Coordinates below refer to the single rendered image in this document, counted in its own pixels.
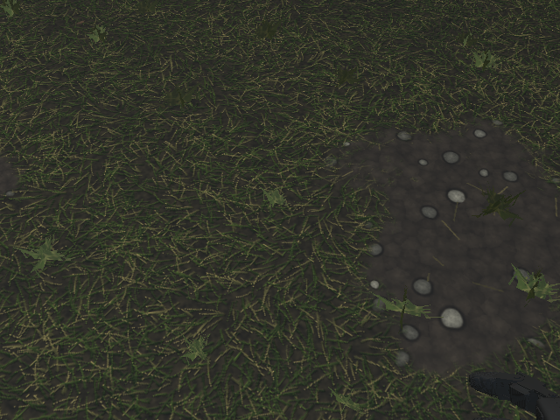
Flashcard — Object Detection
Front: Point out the right robot hand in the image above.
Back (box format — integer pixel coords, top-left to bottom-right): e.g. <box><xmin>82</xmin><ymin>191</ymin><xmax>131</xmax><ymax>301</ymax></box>
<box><xmin>469</xmin><ymin>372</ymin><xmax>560</xmax><ymax>420</ymax></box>

